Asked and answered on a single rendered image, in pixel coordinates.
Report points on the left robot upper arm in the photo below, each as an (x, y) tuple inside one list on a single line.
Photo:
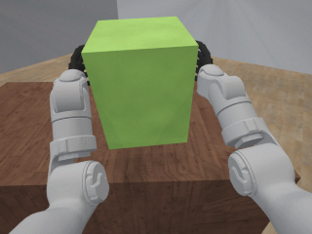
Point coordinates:
[(74, 192)]

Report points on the robot right hand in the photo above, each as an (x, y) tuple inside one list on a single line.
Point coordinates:
[(204, 57)]

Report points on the right robot forearm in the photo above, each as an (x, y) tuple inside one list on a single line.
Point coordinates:
[(241, 127)]

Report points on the left robot forearm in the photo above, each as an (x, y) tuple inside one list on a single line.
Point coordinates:
[(71, 119)]

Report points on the carton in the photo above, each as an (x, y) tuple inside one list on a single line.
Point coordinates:
[(142, 75)]

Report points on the pedestal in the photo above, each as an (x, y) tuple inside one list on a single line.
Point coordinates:
[(175, 188)]

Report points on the right robot upper arm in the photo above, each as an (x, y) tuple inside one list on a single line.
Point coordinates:
[(264, 173)]

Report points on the robot left hand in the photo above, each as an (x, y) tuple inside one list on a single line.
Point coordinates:
[(76, 61)]

